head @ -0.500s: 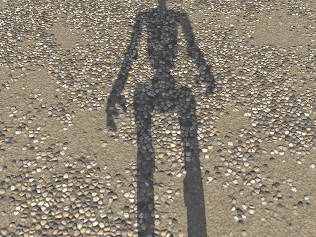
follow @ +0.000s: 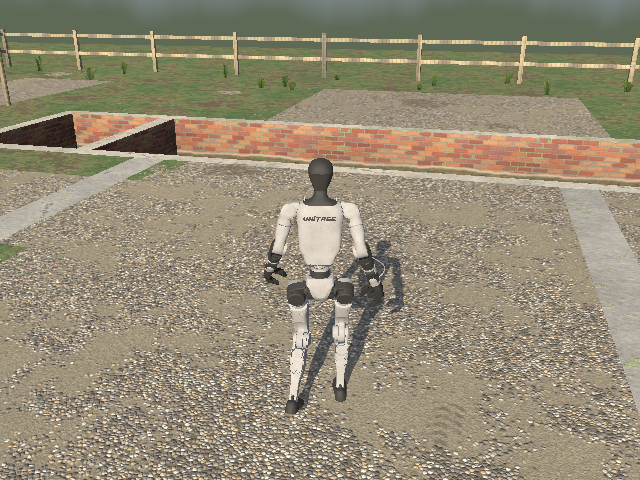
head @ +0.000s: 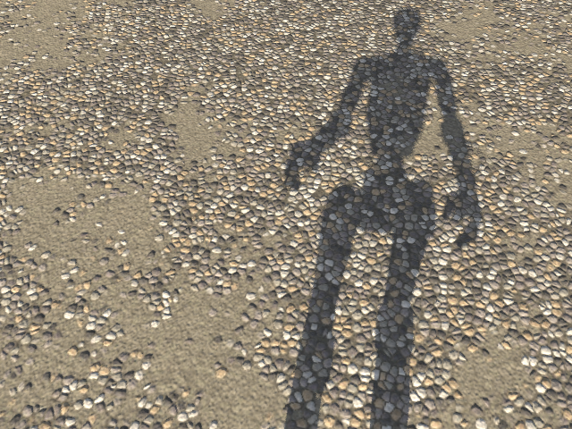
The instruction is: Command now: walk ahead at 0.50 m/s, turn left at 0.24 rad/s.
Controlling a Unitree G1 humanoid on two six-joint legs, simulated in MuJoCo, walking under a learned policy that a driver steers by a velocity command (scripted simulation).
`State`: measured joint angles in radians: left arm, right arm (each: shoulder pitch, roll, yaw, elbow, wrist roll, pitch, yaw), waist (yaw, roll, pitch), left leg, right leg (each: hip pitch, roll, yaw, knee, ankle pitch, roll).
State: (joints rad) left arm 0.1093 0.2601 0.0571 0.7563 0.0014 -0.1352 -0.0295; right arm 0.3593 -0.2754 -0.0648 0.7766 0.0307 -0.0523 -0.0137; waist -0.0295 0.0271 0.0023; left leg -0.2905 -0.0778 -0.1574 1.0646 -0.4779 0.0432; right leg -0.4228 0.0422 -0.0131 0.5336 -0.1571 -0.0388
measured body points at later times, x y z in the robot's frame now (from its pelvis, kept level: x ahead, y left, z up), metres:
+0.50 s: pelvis +0.26 +0.05 +0.00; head +0.30 +0.06 +0.45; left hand +0.26 +0.33 -0.14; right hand +0.49 -0.19 -0.07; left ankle +0.34 +0.15 -0.73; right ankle +0.11 -0.10 -0.66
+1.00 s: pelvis +0.52 -0.01 -0.01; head +0.56 -0.02 +0.43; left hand +0.79 +0.18 -0.10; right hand +0.48 -0.29 -0.14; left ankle +0.35 +0.15 -0.70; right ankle +0.61 -0.11 -0.73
